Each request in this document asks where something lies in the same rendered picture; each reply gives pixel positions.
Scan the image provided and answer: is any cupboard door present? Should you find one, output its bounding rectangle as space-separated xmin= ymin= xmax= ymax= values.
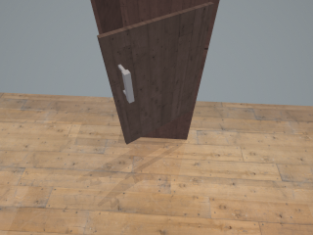
xmin=97 ymin=2 xmax=214 ymax=144

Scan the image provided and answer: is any handle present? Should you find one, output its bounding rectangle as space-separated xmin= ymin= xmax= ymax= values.
xmin=118 ymin=65 xmax=135 ymax=104

